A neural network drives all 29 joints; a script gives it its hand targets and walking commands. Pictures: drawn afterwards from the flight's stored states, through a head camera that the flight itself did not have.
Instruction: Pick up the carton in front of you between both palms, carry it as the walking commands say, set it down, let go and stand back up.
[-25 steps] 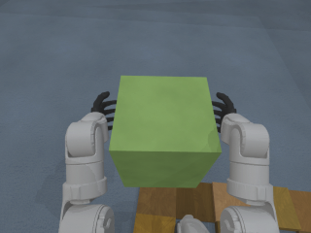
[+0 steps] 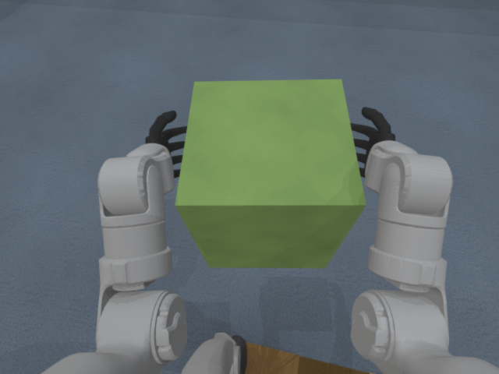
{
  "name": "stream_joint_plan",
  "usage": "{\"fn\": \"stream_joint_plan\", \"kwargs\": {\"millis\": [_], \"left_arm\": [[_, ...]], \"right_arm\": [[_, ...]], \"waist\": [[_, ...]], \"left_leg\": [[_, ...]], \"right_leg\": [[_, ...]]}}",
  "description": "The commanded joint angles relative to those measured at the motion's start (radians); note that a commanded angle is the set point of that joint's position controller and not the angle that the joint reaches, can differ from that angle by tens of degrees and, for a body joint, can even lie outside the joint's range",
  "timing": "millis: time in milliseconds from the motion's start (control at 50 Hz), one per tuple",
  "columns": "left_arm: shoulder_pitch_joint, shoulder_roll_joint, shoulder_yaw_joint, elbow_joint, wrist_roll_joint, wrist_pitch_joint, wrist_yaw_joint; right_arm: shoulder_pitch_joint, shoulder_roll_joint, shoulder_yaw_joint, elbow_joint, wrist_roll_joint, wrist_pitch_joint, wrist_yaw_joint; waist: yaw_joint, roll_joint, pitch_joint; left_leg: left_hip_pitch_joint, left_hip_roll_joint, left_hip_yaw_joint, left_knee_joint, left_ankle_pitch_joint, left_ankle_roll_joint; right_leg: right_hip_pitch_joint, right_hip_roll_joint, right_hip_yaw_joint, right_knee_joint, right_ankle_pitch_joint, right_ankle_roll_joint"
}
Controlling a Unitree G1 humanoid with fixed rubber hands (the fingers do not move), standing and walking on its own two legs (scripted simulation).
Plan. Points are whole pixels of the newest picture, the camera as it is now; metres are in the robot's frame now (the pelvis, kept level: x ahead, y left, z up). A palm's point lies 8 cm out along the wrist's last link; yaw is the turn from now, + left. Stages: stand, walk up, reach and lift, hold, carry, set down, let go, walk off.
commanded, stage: carry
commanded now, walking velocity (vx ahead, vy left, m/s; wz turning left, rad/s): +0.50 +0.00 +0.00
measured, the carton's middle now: (267, 185) +0.39 +0.02 +0.07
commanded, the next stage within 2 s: none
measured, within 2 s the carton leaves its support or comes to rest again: neither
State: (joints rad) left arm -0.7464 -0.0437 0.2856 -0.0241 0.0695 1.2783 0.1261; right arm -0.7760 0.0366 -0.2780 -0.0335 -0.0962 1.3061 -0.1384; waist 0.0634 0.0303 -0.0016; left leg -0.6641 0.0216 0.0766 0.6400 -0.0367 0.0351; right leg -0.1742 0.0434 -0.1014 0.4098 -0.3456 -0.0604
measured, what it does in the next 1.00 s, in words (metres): goes down: left foot, then right foot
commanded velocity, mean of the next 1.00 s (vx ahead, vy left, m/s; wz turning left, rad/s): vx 0.50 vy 0.00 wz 0.00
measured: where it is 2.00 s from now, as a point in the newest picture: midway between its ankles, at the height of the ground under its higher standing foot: (282, 161)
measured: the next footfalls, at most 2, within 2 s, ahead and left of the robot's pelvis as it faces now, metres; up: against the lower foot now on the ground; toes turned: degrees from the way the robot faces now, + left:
left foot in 0.08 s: +0.25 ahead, +0.07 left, +0.00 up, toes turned +4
right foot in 0.56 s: +0.55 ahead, -0.10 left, -0.03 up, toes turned -3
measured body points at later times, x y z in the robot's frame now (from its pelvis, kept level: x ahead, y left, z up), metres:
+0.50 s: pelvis +0.34 -0.01 -0.01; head +0.37 +0.00 +0.44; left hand +0.70 +0.13 +0.08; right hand +0.69 -0.17 +0.08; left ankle +0.21 +0.07 -0.73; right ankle +0.49 -0.12 -0.73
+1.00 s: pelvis +0.69 -0.02 -0.04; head +0.71 -0.02 +0.41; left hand +1.01 +0.14 +0.05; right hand +1.02 -0.16 +0.05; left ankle +0.84 +0.09 -0.76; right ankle +0.52 -0.09 -0.77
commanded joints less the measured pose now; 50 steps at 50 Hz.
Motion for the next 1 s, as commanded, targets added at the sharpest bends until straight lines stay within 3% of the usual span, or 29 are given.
{"fn": "stream_joint_plan", "kwargs": {"millis": [0, 20, 40, 60, 80, 100, 120, 160, 200, 260, 320, 400, 460, 480, 500, 520, 540, 560, 580, 600, 620, 640, 680, 720, 800, 900, 940, 980], "left_arm": [[-0.692, -1.022, -0.708, -0.003, -0.450, -0.001, -0.274], [-0.682, -1.033, -0.711, 0.019, -0.448, -0.008, -0.276], [-0.683, -1.048, -0.718, 0.038, -0.449, -0.016, -0.279], [-0.683, -1.057, -0.725, 0.056, -0.448, -0.026, -0.282], [-0.682, -1.059, -0.728, 0.082, -0.449, -0.037, -0.283], [-0.682, -1.113, -0.727, 0.098, -0.449, -0.039, -0.283], [-0.660, -1.092, -0.705, 0.103, -0.437, -0.047, -0.277], [-0.682, -1.114, -0.714, 0.065, -0.424, -0.073, -0.256], [-0.650, -1.125, -0.700, 0.045, -0.404, -0.097, -0.235], [-0.555, -1.133, -0.706, 0.041, -0.370, -0.127, -0.213], [-0.491, -1.122, -0.725, 0.030, -0.343, -0.152, -0.204], [-0.475, -1.086, -0.768, -0.024, -0.344, -0.167, -0.205], [-0.511, -1.040, -0.796, -0.077, -0.371, -0.163, -0.211], [-0.513, -1.017, -0.795, -0.080, -0.377, -0.156, -0.213], [-0.494, -0.992, -0.787, -0.071, -0.377, -0.147, -0.215], [-0.464, -0.966, -0.771, -0.053, -0.373, -0.139, -0.218], [-0.439, -0.936, -0.746, -0.027, -0.362, -0.131, -0.224], [-0.410, -0.900, -0.716, 0.031, -0.344, -0.120, -0.226], [-0.418, -0.857, -0.691, 0.079, -0.341, -0.111, -0.226], [-0.388, -0.892, -0.689, 0.095, -0.357, -0.108, -0.232], [-0.437, -0.932, -0.700, 0.073, -0.383, -0.107, -0.240], [-0.505, -0.977, -0.716, 0.047, -0.412, -0.106, -0.247], [-0.596, -1.051, -0.733, 0.014, -0.456, -0.108, -0.259], [-0.608, -1.099, -0.746, -0.008, -0.478, -0.111, -0.267], [-0.520, -1.141, -0.757, -0.051, -0.473, -0.108, -0.278], [-0.309, -1.109, -0.785, -0.154, -0.418, -0.097, -0.284], [-0.192, -1.084, -0.798, -0.182, -0.386, -0.091, -0.285], [-0.059, -1.051, -0.815, -0.219, -0.357, -0.086, -0.287]], "right_arm": [[-0.595, 1.025, 0.678, 0.065, 0.361, -0.023, 0.208], [-0.585, 1.026, 0.673, 0.079, 0.363, -0.028, 0.216], [-0.571, 1.027, 0.665, 0.096, 0.364, -0.036, 0.224], [-0.554, 1.024, 0.654, 0.108, 0.364, -0.046, 0.233], [-0.531, 1.025, 0.642, 0.131, 0.368, -0.055, 0.247], [-0.536, 1.005, 0.628, 0.164, 0.365, -0.070, 0.254], [-0.502, 1.057, 0.634, 0.198, 0.397, -0.079, 0.266], [-0.572, 1.139, 0.676, 0.134, 0.452, -0.107, 0.289], [-0.642, 1.193, 0.718, 0.071, 0.513, -0.131, 0.299], [-0.628, 1.215, 0.754, 0.026, 0.547, -0.158, 0.302], [-0.578, 1.201, 0.778, 0.011, 0.542, -0.183, 0.302], [-0.512, 1.164, 0.805, -0.006, 0.519, -0.203, 0.300], [-0.503, 1.106, 0.823, -0.034, 0.514, -0.207, 0.288], [-0.495, 1.085, 0.824, -0.032, 0.510, -0.202, 0.283], [-0.488, 1.068, 0.821, -0.021, 0.504, -0.196, 0.278], [-0.470, 1.051, 0.813, -0.004, 0.495, -0.188, 0.274], [-0.463, 1.026, 0.798, 0.017, 0.487, -0.181, 0.271], [-0.459, 1.010, 0.779, 0.051, 0.476, -0.162, 0.271], [-0.448, 1.010, 0.757, 0.107, 0.478, -0.141, 0.265], [-0.446, 0.998, 0.740, 0.108, 0.468, -0.132, 0.260], [-0.483, 1.012, 0.732, 0.102, 0.458, -0.129, 0.255], [-0.505, 1.033, 0.717, 0.102, 0.452, -0.129, 0.251], [-0.515, 1.081, 0.708, 0.096, 0.443, -0.131, 0.244], [-0.486, 1.115, 0.704, 0.088, 0.431, -0.136, 0.238], [-0.390, 1.149, 0.726, 0.036, 0.404, -0.142, 0.230], [-0.239, 1.143, 0.792, -0.106, 0.386, -0.139, 0.233], [-0.154, 1.120, 0.818, -0.150, 0.377, -0.130, 0.242], [-0.047, 1.101, 0.850, -0.203, 0.372, -0.127, 0.252]], "waist": [[0.022, -0.152, -0.388], [-0.015, -0.180, -0.409], [-0.075, -0.176, -0.450], [-0.134, -0.115, -0.483], [-0.172, -0.003, -0.488], [-0.129, 0.241, -0.586], [-0.145, 0.233, -0.603], [-0.132, 0.074, -0.520], [-0.120, 0.024, -0.497], [-0.125, 0.052, -0.500], [-0.137, 0.072, -0.502], [-0.154, 0.074, -0.439], [-0.163, 0.085, -0.397], [-0.155, 0.088, -0.397], [-0.116, 0.075, -0.422], [-0.059, 0.019, -0.460], [-0.025, -0.075, -0.457], [-0.042, -0.250, -0.492], [-0.007, -0.322, -0.554], [-0.002, -0.281, -0.573], [-0.009, -0.183, -0.537], [-0.021, -0.110, -0.493], [-0.031, -0.090, -0.453], [-0.045, -0.111, -0.440], [-0.038, -0.126, -0.408], [-0.027, -0.161, -0.366], [-0.032, -0.181, -0.363], [-0.056, -0.208, -0.433]], "left_leg": [[0.097, -0.051, 0.071, -0.179, 0.183, 0.033], [0.211, -0.051, 0.078, -0.187, 0.143, 0.053], [0.370, -0.060, 0.091, -0.204, 0.144, 0.062], [0.554, -0.040, 0.076, -0.212, 0.134, 0.055], [0.730, 0.061, -0.055, -0.187, 0.240, 0.041], [1.054, 0.283, -0.438, -0.133, 0.383, 0.222], [1.076, 0.312, -0.546, -0.185, 0.114, 0.280], [0.919, 0.255, -0.451, -0.234, 0.091, 0.228], [0.814, 0.244, -0.391, -0.271, 0.094, 0.198], [0.798, 0.233, -0.315, -0.287, 0.172, 0.204], [0.859, 0.207, -0.250, -0.253, 0.324, 0.190], [0.835, 0.141, -0.144, -0.244, 0.333, 0.142], [0.782, 0.128, -0.099, -0.208, 0.283, 0.115], [0.761, 0.124, -0.075, -0.153, 0.302, 0.106], [0.704, 0.110, -0.042, -0.048, 0.335, 0.088], [0.602, 0.066, 0.007, 0.110, 0.313, 0.060], [0.407, 0.018, 0.027, 0.274, 0.077, 0.040], [0.148, -0.071, 0.000, 0.469, -0.483, 0.013], [-0.061, -0.087, -0.067, 0.657, -0.550, -0.004], [-0.113, -0.026, -0.105, 0.694, -0.525, 0.007], [-0.132, 0.006, -0.115, 0.634, -0.459, 0.011], [-0.122, 0.026, -0.115, 0.576, -0.401, 0.003], [-0.058, 0.046, -0.090, 0.484, -0.347, -0.017], [-0.044, 0.053, -0.061, 0.398, -0.284, -0.036], [-0.080, 0.049, -0.003, 0.183, -0.137, -0.055], [-0.002, -0.014, 0.084, -0.074, 0.018, -0.033], [0.118, -0.054, 0.137, -0.196, 0.084, -0.015], [0.414, -0.091, 0.187, -0.286, 0.130, 0.001]], "right_leg": [[0.328, -0.178, 0.100, 0.011, 0.732, -0.072], [0.288, -0.196, 0.083, 0.057, 0.812, -0.055], [0.243, -0.186, 0.035, 0.169, 0.869, -0.024], [0.135, -0.151, -0.004, 0.331, 0.770, 0.004], [-0.047, -0.098, 0.001, 0.513, 0.458, 0.018], [-0.425, 0.025, 0.066, 0.759, -0.121, 0.049], [-0.563, 0.011, 0.127, 0.888, -0.175, 0.029], [-0.568, -0.047, 0.142, 0.788, -0.072, 0.014], [-0.512, -0.071, 0.131, 0.673, -0.033, 0.027], [-0.500, -0.064, 0.088, 0.527, -0.020, 0.053], [-0.556, -0.072, 0.071, 0.434, 0.141, 0.056], [-0.483, -0.055, 0.026, 0.189, 0.379, 0.050], [-0.349, -0.048, 0.013, 0.034, 0.514, 0.017], [-0.287, -0.050, 0.010, -0.001, 0.539, 0.001], [-0.149, -0.046, -0.008, -0.047, 0.578, -0.012], [0.053, -0.037, -0.037, -0.089, 0.594, -0.007], [0.233, -0.098, 0.007, -0.053, 0.653, 0.010], [0.474, -0.324, 0.290, 0.118, 1.133, -0.063], [0.634, -0.419, 0.462, 0.114, 1.016, -0.208], [0.562, -0.417, 0.512, 0.065, 0.632, -0.239], [0.467, -0.381, 0.508, 0.012, 0.431, -0.211], [0.377, -0.370, 0.482, -0.028, 0.418, -0.194], [0.249, -0.347, 0.413, -0.077, 0.398, -0.173], [0.220, -0.322, 0.346, -0.117, 0.403, -0.156], [0.317, -0.274, 0.226, -0.124, 0.654, -0.106], [0.413, -0.222, 0.100, -0.097, 0.908, -0.055], [0.420, -0.200, 0.045, -0.051, 1.048, -0.032], [0.344, -0.197, -0.015, 0.123, 1.141, 0.009]]}}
